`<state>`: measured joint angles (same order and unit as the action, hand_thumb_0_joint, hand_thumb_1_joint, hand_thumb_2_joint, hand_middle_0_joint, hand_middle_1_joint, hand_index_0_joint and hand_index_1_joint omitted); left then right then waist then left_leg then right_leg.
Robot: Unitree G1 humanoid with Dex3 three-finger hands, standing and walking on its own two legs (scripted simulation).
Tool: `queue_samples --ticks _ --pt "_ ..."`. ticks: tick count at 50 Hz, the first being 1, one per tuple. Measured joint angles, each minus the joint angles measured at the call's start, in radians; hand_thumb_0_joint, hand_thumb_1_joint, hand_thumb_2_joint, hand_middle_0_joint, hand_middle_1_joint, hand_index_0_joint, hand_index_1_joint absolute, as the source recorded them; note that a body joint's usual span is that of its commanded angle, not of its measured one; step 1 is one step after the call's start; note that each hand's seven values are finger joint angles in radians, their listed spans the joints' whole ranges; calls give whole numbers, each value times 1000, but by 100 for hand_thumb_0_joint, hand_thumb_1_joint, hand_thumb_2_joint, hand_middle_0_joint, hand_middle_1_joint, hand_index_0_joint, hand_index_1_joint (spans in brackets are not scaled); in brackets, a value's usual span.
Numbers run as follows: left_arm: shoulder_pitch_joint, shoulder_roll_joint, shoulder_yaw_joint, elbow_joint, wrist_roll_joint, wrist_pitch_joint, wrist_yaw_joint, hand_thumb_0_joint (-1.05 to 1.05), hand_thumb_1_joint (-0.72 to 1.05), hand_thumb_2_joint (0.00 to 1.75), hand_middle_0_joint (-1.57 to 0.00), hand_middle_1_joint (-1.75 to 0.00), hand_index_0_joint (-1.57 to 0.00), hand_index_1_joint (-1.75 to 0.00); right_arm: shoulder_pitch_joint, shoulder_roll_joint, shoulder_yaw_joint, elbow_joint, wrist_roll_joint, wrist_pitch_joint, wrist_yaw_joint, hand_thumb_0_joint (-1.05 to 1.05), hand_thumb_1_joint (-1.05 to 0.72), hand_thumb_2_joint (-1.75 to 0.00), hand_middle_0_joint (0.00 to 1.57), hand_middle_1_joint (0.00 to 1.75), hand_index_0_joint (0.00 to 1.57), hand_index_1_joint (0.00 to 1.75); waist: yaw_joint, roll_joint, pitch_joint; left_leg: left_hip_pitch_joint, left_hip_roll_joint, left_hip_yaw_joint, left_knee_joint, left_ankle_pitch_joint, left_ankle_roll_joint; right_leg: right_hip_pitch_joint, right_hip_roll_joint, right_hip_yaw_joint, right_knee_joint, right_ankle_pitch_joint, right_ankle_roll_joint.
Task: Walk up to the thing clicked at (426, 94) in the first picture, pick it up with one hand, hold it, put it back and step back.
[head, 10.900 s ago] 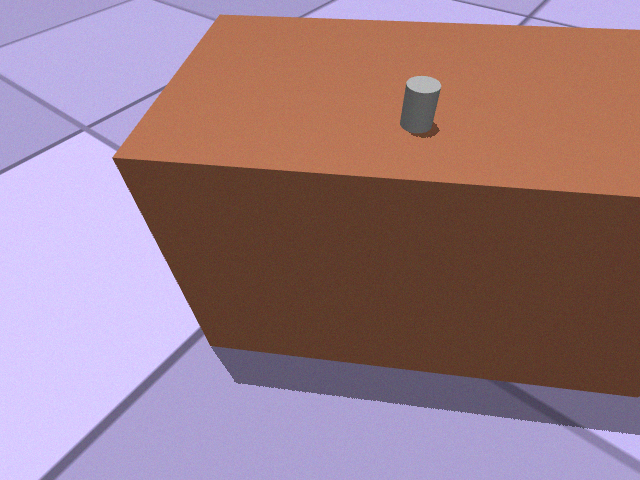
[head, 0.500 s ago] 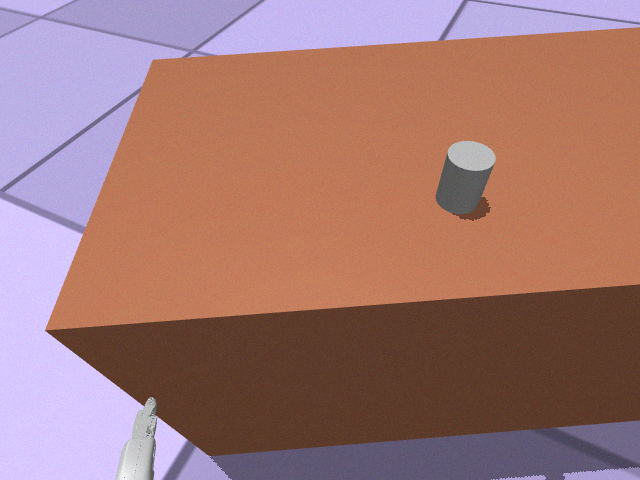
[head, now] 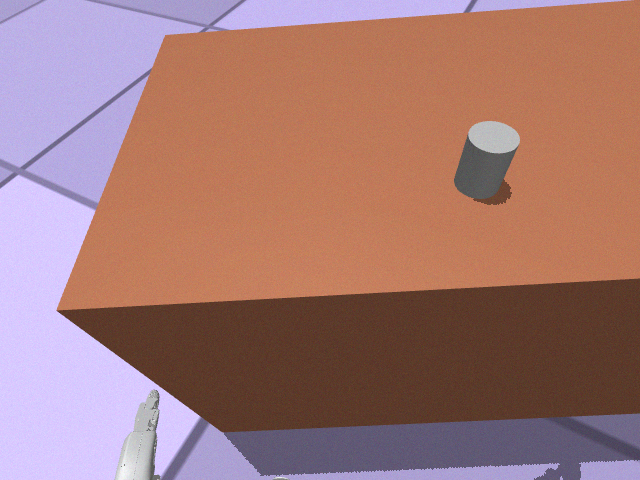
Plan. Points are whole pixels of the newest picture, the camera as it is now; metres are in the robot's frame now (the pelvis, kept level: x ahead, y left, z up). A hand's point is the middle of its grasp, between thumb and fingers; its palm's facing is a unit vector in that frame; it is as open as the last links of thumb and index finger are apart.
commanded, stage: go down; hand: right
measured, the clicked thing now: (484, 161) +0.52 -0.17 +0.08
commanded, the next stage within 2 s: approach in 0.16 s
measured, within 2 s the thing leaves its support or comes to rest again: neither
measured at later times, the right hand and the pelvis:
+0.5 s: hand out of the picture +0.44 -0.35 +0.20, palm faces +0.13 +0.99 +0.00, open 17.7 cm; pelvis +0.00 +0.00 +0.00, yaw +0 degrees
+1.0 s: hand (533, 156) +0.51 -0.23 +0.10, palm faces +0.11 +0.99 +0.02, open 17.8 cm; pelvis -0.01 -0.01 -0.03, yaw +2 degrees
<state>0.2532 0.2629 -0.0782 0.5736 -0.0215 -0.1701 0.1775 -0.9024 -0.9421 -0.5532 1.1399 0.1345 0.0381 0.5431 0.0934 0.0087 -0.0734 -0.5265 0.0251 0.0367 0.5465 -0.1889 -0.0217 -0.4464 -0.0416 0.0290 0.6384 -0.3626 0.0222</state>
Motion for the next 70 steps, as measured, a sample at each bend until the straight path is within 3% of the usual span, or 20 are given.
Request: queue_samples --ticks 9,18,24,29,36,44,49,53,58,70 --pt "-30 7 -4 1 2 -1 4 -1 -54 6 -6 -5 -5 -6 -51 -29 25 88 -7 -5 16 -1 61 -4 5 5 4 5 16 -13 -25 -24 -1 -4 6 -2 -4 -28 -1 -4 19 -10 -3" --pt "21 -6 -5 -52 3 3 -16 -1 -55 7 -6 -5 -5 -6 0 1 -3 36 -10 -11 -1 -1 61 -4 5 5 5 5 10 -10 -23 -20 -3 -4 8 -7 -4 -23 -2 -3 18 -15 -3" --pt "-1 -7 3 7 2 2 -19 -1 -56 7 -6 -5 -5 -7 -17 35 63 44 11 -34 -7 -1 61 -4 5 5 4 5 2 -11 -22 -34 0 2 21 -13 -5 -41 0 3 35 -20 -4" --pt "-42 0 13 2 6 -10 -21 -1 -56 8 -7 -5 -5 -7 -23 116 108 72 22 -66 -20 -1 61 -4 5 5 5 5 11 -10 -21 -64 5 -2 48 -21 -8 -68 5 1 56 -25 -6" --pt "-7 -15 24 -125 18 -14 -53 -1 -55 7 -7 -5 -5 -7 30 240 97 40 17 -147 -105 -1 61 -5 5 5 5 5 52 16 -12 -131 3 -15 104 -37 -7 -121 4 -10 99 -41 -5" --pt "32 -15 53 -175 32 20 -101 -1 -54 6 -6 -5 -6 -6 16 306 73 -20 -15 -262 -249 -2 61 -4 4 5 4 5 84 28 -15 -247 -8 -23 193 -63 -5 -237 -7 -14 202 -80 -1" --pt "9 -9 74 -167 35 52 -117 -1 -54 6 -6 -5 -6 -6 -30 333 89 -6 -42 -253 -319 -2 61 -4 3 5 3 5 84 1 -30 -282 -9 -25 215 -68 -9 -276 -8 -15 236 -93 -5" --pt "2 -17 77 -195 27 63 -131 -1 -55 6 -6 -5 -6 -6 -56 364 118 14 -52 -255 -338 -2 61 -4 3 5 3 5 78 -14 -46 -274 -6 -29 217 -72 -12 -265 -5 -19 234 -95 -8" --pt "38 -30 82 -247 24 72 -154 -1 -54 6 -6 -5 -6 -6 -48 388 108 49 -54 -233 -364 -1 61 -5 3 5 3 5 76 -25 -64 -261 -2 -34 223 -80 -12 -243 0 -24 223 -96 -9" --pt "73 -11 120 -309 20 87 -149 -1 -54 5 -6 -5 -6 -5 -38 447 148 -81 -64 -221 -425 -1 61 -5 1 5 2 5 61 5 -26 -278 -2 -33 254 -87 -4 -254 0 -21 240 -96 -1"
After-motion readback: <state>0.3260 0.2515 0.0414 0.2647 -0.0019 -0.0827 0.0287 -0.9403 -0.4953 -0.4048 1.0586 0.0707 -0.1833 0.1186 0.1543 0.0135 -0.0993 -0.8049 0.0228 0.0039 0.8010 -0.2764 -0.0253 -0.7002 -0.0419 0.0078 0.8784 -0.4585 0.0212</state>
